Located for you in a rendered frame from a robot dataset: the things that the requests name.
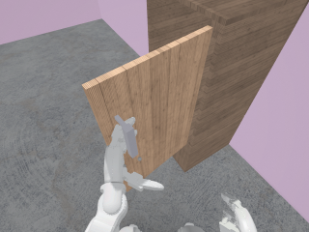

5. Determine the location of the right robot hand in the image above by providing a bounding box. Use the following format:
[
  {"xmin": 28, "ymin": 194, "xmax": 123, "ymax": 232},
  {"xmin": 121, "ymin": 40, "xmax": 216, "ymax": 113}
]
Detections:
[{"xmin": 219, "ymin": 192, "xmax": 258, "ymax": 232}]

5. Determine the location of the right robot shin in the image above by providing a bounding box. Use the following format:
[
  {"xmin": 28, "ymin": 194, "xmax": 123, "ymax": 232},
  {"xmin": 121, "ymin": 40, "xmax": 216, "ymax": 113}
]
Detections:
[{"xmin": 185, "ymin": 222, "xmax": 194, "ymax": 226}]

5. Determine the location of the cupboard door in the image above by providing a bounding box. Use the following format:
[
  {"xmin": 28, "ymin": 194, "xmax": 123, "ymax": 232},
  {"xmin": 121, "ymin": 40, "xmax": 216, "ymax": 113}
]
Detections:
[{"xmin": 82, "ymin": 25, "xmax": 213, "ymax": 192}]

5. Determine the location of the left robot hand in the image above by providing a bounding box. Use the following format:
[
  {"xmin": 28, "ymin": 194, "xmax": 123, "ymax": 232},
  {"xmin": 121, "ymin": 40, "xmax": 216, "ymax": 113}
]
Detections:
[{"xmin": 103, "ymin": 116, "xmax": 164, "ymax": 191}]

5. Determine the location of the left robot forearm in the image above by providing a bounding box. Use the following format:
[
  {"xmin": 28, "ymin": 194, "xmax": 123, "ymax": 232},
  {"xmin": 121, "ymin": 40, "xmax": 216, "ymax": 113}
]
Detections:
[{"xmin": 85, "ymin": 182, "xmax": 128, "ymax": 232}]

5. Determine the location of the handle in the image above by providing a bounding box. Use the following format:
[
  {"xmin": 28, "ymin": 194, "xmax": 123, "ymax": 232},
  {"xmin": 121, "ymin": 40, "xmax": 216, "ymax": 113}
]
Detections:
[{"xmin": 114, "ymin": 115, "xmax": 138, "ymax": 158}]

